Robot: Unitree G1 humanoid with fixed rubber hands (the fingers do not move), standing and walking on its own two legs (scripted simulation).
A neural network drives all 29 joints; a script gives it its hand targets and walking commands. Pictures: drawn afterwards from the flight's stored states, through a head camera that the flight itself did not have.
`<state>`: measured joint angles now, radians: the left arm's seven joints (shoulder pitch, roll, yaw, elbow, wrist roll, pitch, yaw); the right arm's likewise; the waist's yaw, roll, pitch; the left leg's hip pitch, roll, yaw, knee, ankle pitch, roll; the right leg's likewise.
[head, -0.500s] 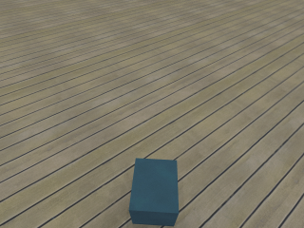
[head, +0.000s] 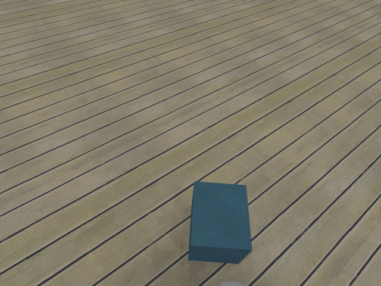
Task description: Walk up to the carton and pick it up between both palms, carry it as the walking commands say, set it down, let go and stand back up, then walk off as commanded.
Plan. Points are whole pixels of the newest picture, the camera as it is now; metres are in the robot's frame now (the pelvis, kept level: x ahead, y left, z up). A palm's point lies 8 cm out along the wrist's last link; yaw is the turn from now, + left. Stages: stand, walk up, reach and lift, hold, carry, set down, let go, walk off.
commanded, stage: walk off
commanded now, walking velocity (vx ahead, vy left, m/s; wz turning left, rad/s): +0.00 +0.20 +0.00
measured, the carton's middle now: (216, 223) +0.46 -0.15 -0.64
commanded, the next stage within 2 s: stand in 0.54 s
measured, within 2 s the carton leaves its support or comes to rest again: neither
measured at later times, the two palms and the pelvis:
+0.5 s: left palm out of the picture +0.00 +0.39 -0.10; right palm out of the picture +0.05 -0.17 -0.14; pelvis -0.01 +0.10 +0.00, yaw +2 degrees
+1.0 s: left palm out of the picture +0.03 +0.44 -0.13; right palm out of the picture +0.04 -0.03 -0.14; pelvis -0.01 +0.20 +0.00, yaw +2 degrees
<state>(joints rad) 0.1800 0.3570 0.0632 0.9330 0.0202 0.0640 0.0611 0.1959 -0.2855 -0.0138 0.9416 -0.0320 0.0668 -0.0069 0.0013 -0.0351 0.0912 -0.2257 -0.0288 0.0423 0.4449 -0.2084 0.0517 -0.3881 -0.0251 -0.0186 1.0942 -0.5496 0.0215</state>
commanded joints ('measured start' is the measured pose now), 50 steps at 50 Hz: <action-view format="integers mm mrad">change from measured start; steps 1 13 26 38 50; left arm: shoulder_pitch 31 62 133 120 63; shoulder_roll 50 104 169 -6 -66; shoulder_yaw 2 20 74 13 -27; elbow -41 -30 -10 -30 49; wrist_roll -4 14 31 13 5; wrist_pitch -3 -29 -33 -12 -61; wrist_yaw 8 18 -6 -33 -35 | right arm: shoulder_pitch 44 67 22 13 94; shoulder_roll -139 -127 -44 -59 -24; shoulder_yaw -23 -61 -38 -14 -17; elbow -27 -22 -83 -53 61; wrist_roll -3 -13 4 6 22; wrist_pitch -4 9 22 -49 -59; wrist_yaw -10 13 46 -32 -23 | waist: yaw -15 -6 60 31 -11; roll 183 -61 -254 190 -61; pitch -103 33 -43 -107 -4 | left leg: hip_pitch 133 -294 -108 67 95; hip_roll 218 0 69 264 132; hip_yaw -206 -190 38 -122 -95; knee -128 690 205 -146 -158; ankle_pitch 351 -193 -192 368 88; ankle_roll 156 -94 -162 76 -30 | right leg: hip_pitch -22 125 201 -12 196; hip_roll -21 -412 -312 -59 -152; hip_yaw -34 246 51 0 107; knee -120 -887 -744 -97 -811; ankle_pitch -16 419 662 95 414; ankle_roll -4 -213 -134 3 -51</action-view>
